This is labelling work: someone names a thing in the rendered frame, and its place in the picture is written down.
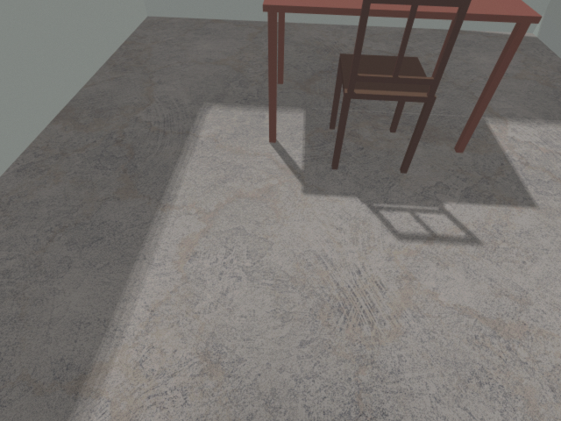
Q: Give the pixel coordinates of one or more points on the table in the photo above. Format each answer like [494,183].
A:
[512,11]

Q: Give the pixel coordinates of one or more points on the chair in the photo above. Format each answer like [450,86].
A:
[391,78]

